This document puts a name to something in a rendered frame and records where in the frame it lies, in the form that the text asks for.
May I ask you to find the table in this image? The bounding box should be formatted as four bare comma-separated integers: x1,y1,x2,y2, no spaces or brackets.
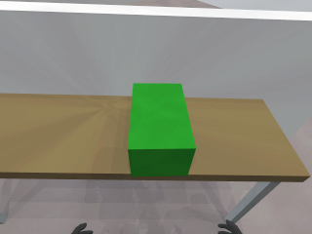
0,93,311,224

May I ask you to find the robot right hand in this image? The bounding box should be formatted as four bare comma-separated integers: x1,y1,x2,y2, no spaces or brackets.
217,219,243,234

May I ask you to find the carton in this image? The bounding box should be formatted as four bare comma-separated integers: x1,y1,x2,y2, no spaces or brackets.
128,83,196,177

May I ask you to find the robot left hand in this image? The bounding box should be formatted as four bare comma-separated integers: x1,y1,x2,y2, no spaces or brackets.
71,222,94,234

